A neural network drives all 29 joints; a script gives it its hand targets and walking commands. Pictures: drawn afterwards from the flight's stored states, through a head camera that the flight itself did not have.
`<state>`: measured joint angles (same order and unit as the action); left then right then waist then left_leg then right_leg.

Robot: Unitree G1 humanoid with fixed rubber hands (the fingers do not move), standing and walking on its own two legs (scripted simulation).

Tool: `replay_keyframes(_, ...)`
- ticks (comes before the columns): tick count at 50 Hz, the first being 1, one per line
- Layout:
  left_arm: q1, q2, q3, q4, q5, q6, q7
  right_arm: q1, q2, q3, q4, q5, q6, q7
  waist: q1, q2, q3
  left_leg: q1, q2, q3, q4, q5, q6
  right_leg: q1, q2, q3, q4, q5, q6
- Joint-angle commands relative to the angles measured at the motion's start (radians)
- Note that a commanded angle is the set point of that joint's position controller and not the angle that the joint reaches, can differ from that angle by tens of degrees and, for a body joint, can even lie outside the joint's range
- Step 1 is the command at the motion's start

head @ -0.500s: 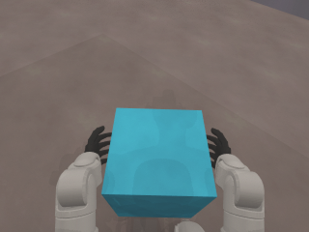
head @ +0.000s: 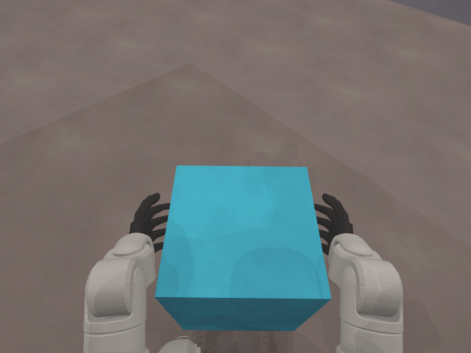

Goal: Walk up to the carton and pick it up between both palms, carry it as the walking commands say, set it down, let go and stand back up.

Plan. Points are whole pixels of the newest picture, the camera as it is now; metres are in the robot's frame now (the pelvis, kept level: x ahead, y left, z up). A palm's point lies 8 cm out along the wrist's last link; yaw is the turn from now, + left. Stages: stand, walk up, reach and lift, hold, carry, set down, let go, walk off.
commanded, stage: carry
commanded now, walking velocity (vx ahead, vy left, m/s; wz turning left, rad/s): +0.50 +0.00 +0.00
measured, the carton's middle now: (240, 255) +0.27 +0.00 +0.00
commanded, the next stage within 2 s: none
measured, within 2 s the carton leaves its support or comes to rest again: neither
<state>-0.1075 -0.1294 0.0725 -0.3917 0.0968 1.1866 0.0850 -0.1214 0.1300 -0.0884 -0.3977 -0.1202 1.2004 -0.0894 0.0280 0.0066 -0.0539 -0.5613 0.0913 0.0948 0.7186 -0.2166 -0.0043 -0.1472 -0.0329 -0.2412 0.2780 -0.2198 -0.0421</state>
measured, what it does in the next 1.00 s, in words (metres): walks ahead: left foot, then right foot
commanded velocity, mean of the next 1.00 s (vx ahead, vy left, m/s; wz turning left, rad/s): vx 0.50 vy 0.00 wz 0.00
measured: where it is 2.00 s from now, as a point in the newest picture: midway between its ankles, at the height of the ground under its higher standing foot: (236, 144)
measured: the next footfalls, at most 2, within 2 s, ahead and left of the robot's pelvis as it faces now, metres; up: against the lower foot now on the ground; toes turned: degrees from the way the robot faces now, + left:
left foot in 0.16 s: +0.28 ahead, +0.12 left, +0.00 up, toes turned +9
right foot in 0.60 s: +0.58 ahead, -0.09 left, +0.00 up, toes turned -14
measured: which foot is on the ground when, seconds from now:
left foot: up 0.00-0.14, down 0.16-0.60, up 0.62-0.98, down 1.00-1.00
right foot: down 0.00-0.18, up 0.20-0.58, down 0.60-1.00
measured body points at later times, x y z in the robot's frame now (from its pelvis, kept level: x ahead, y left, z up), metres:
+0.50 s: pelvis +0.34 +0.03 +0.00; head +0.36 +0.04 +0.45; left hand +0.63 +0.17 +0.07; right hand +0.61 -0.13 +0.08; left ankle +0.24 +0.12 -0.75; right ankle +0.45 -0.11 -0.71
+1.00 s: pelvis +0.70 +0.02 -0.02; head +0.70 +0.03 +0.43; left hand +0.97 +0.18 +0.06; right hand +0.97 -0.13 +0.07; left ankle +0.81 +0.12 -0.75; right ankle +0.55 -0.08 -0.75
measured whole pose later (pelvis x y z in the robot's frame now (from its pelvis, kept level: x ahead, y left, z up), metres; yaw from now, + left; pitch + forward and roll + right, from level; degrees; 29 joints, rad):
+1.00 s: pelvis +0.70 +0.02 -0.02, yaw -1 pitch +4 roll +0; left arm -0.12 -0.13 0.07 -0.42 0.11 1.21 0.08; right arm -0.12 0.13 -0.09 -0.42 -0.12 1.21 -0.08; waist 0.03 -0.02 -0.09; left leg -0.47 0.06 0.18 0.46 -0.11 0.01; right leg 0.01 -0.06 -0.22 0.32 -0.39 0.03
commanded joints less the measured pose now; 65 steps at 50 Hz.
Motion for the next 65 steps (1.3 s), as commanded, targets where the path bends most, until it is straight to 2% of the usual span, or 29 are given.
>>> replay_keyframes(1,-0.407,-0.900,-0.691,-0.074,-0.402,0.003,-0.262,-0.407,0.896,0.707,-0.069,0.382,-0.014,0.240,-0.003,-0.151,-0.210,0.018,-0.024,0.058,-0.141,0.113,0.007,0.205,-0.218,0.120,-0.102,0.264,-0.086)
replay_keyframes(5,-0.432,-0.885,-0.693,-0.079,-0.394,0.021,-0.259,-0.440,0.871,0.702,-0.070,0.382,0.007,0.251,0.000,-0.153,-0.157,0.098,-0.041,0.097,-0.238,0.164,0.021,0.196,-0.220,0.092,-0.044,0.241,-0.056)
replay_keyframes(7,-0.455,-0.871,-0.694,-0.081,-0.390,0.035,-0.259,-0.430,0.872,0.683,-0.036,0.382,0.019,0.255,-0.018,-0.106,-0.209,0.320,-0.085,0.156,-0.277,0.113,0.041,0.125,-0.168,0.031,0.137,0.311,-0.010)
replay_keyframes(8,-0.461,-0.858,-0.693,-0.079,-0.385,0.043,-0.261,-0.405,0.874,0.667,-0.012,0.380,0.023,0.256,-0.043,-0.063,-0.270,0.537,-0.053,0.097,-0.261,0.068,0.064,-0.013,-0.137,0.019,0.317,0.325,0.024)
replay_keyframes(9,-0.481,-0.853,-0.694,-0.090,-0.389,0.055,-0.263,-0.374,0.865,0.652,0.016,0.380,0.018,0.256,-0.067,0.179,-0.371,0.750,0.193,-0.298,-0.380,-0.040,0.175,-0.230,-0.052,0.024,0.650,0.167,0.076)
replay_keyframes(10,-0.491,-0.854,-0.702,-0.083,-0.386,0.053,-0.264,-0.391,0.881,0.655,0.030,0.394,0.011,0.259,-0.056,0.373,-0.352,0.863,0.312,-0.565,-0.491,0.100,0.248,-0.483,0.050,0.086,0.854,-0.256,0.077)
replay_keyframes(11,-0.491,-0.875,-0.697,-0.049,-0.380,0.049,-0.263,-0.431,0.895,0.660,0.009,0.403,0.009,0.261,-0.053,0.263,-0.355,0.867,0.310,-0.505,-0.454,0.282,0.247,-0.549,-0.002,0.201,0.956,-0.291,0.046)
replay_keyframes(13,-0.497,-0.941,-0.697,-0.045,-0.416,0.029,-0.269,-0.454,0.950,0.684,-0.026,0.412,-0.006,0.262,-0.048,0.061,-0.359,0.789,0.274,-0.350,-0.427,0.408,0.207,-0.553,-0.069,0.248,0.926,-0.200,0.039)
replay_keyframes(14,-0.487,-0.956,-0.696,-0.039,-0.415,0.020,-0.267,-0.463,0.962,0.688,-0.037,0.423,-0.011,0.265,-0.042,0.042,-0.346,0.740,0.253,-0.273,-0.450,0.398,0.179,-0.525,-0.091,0.248,0.851,-0.155,0.049)
replay_keyframes(18,-0.451,-0.953,-0.708,-0.069,-0.391,0.001,-0.245,-0.464,0.937,0.704,-0.080,0.456,-0.017,0.271,-0.037,0.101,-0.303,0.683,0.205,-0.120,-0.542,0.281,0.161,-0.490,-0.073,0.170,0.630,-0.043,0.064)
replay_keyframes(24,-0.412,-0.906,-0.713,-0.085,-0.369,0.019,-0.238,-0.425,0.871,0.701,-0.080,0.432,0.001,0.273,-0.043,0.141,-0.188,0.634,0.142,0.039,-0.530,0.348,0.123,-0.395,-0.026,0.066,0.297,0.128,0.056)
replay_keyframes(29,-0.423,-0.872,-0.696,-0.048,-0.373,0.039,-0.254,-0.445,0.832,0.693,-0.072,0.409,0.025,0.263,-0.027,0.099,-0.194,0.580,0.101,0.122,-0.284,0.472,0.069,-0.143,0.028,-0.028,0.163,0.125,0.019)
replay_keyframes(30,-0.409,-0.875,-0.693,-0.035,-0.372,0.040,-0.257,-0.438,0.831,0.697,-0.069,0.404,0.030,0.261,-0.012,0.062,-0.267,0.457,0.073,0.145,-0.121,0.488,0.041,0.068,0.008,0.016,0.196,0.093,-0.005)
replay_keyframes(31,-0.383,-0.870,-0.689,-0.019,-0.360,0.038,-0.258,-0.447,0.833,0.704,-0.065,0.405,0.039,0.265,0.013,-0.137,-0.339,0.263,0.008,0.143,0.155,0.283,0.006,0.232,-0.191,0.328,0.102,-0.030,-0.068)
replay_keyframes(32,-0.377,-0.876,-0.677,0.011,-0.349,0.032,-0.259,-0.451,0.839,0.708,-0.071,0.413,0.043,0.269,0.013,-0.387,-0.372,-0.025,-0.123,0.084,0.395,-0.202,-0.008,0.429,-0.376,0.673,0.003,0.046,-0.191)
replay_keyframes(33,-0.415,-0.904,-0.684,-0.006,-0.368,0.029,-0.260,-0.453,0.861,0.715,-0.053,0.414,0.036,0.269,0.010,-0.295,-0.374,-0.124,-0.080,-0.058,0.526,-0.268,0.022,0.443,-0.387,0.690,0.000,0.165,-0.215)
replay_keyframes(35,-0.464,-0.962,-0.703,-0.046,-0.388,0.007,-0.258,-0.496,0.921,0.726,-0.056,0.439,0.012,0.272,0.009,-0.075,-0.384,-0.120,-0.012,-0.104,0.538,-0.213,0.024,0.375,-0.367,0.535,0.024,0.355,-0.198)
replay_keyframes(36,-0.487,-0.985,-0.714,-0.061,-0.403,-0.001,-0.258,-0.503,0.940,0.721,-0.062,0.443,0.000,0.271,0.006,-0.031,-0.362,-0.094,0.012,-0.110,0.435,-0.173,0.015,0.314,-0.343,0.457,-0.001,0.329,-0.170)
replay_keyframes(38,-0.490,-0.979,-0.719,-0.071,-0.420,-0.009,-0.262,-0.491,0.940,0.718,-0.071,0.433,-0.016,0.263,0.001,-0.081,-0.337,-0.027,0.008,-0.070,0.218,-0.149,0.001,0.247,-0.295,0.333,-0.059,0.240,-0.126)
replay_keyframes(41,-0.463,-0.940,-0.718,-0.091,-0.428,-0.012,-0.263,-0.438,0.928,0.710,-0.077,0.409,-0.027,0.247,0.000,-0.110,-0.291,0.008,-0.008,-0.014,-0.001,-0.076,-0.007,0.223,-0.269,0.236,-0.112,0.201,-0.130)
replay_keyframes(46,-0.417,-0.905,-0.706,-0.083,-0.402,0.008,-0.263,-0.403,0.890,0.706,-0.070,0.382,-0.009,0.246,0.004,-0.160,-0.198,0.089,-0.050,0.076,-0.211,0.128,0.004,0.186,-0.226,0.116,-0.089,0.217,-0.068)
replay_keyframes(50,-0.454,-0.879,-0.706,-0.088,-0.392,0.036,-0.263,-0.420,0.877,0.685,-0.040,0.384,0.017,0.254,-0.017,-0.099,-0.220,0.381,-0.082,0.151,-0.279,0.103,0.033,0.080,-0.167,0.029,0.140,0.258,0.005)
replay_keyframes(51,-0.458,-0.865,-0.702,-0.081,-0.383,0.046,-0.265,-0.391,0.874,0.665,-0.011,0.379,0.023,0.256,-0.044,-0.039,-0.277,0.588,-0.026,0.054,-0.275,0.033,0.064,-0.064,-0.132,0.014,0.339,0.271,0.041)
replay_keyframes(52,-0.486,-0.856,-0.704,-0.091,-0.390,0.059,-0.267,-0.363,0.868,0.650,0.020,0.378,0.018,0.256,-0.068,0.228,-0.356,0.771,0.216,-0.348,-0.409,-0.055,0.183,-0.279,-0.037,0.014,0.678,0.102,0.087)
replay_keyframes(53,-0.489,-0.859,-0.706,-0.075,-0.381,0.055,-0.269,-0.395,0.884,0.662,0.026,0.394,0.013,0.259,-0.056,0.353,-0.321,0.861,0.320,-0.571,-0.492,0.145,0.247,-0.509,0.040,0.103,0.854,-0.281,0.075)
replay_keyframes(54,-0.491,-0.883,-0.699,-0.044,-0.378,0.049,-0.267,-0.433,0.898,0.671,-0.001,0.402,0.011,0.260,-0.055,0.227,-0.329,0.861,0.316,-0.493,-0.447,0.325,0.244,-0.557,-0.019,0.203,0.944,-0.308,0.046)
replay_keyframes(56,-0.495,-0.948,-0.696,-0.036,-0.410,0.031,-0.273,-0.456,0.952,0.697,-0.035,0.412,-0.003,0.261,-0.049,0.046,-0.331,0.794,0.279,-0.342,-0.429,0.438,0.206,-0.562,-0.078,0.244,0.904,-0.214,0.043)
replay_keyframes(58,-0.487,-0.968,-0.698,-0.038,-0.405,0.015,-0.264,-0.476,0.966,0.709,-0.058,0.438,-0.009,0.267,-0.042,0.054,-0.308,0.728,0.233,-0.203,-0.480,0.392,0.160,-0.512,-0.091,0.219,0.760,-0.134,0.061)
replay_keyframes(65,-0.414,-0.930,-0.713,-0.089,-0.365,0.014,-0.234,-0.439,0.896,0.715,-0.096,0.450,0.001,0.277,-0.039,0.135,-0.200,0.674,0.141,0.031,-0.535,0.393,0.121,-0.437,-0.034,0.079,0.360,0.092,0.063)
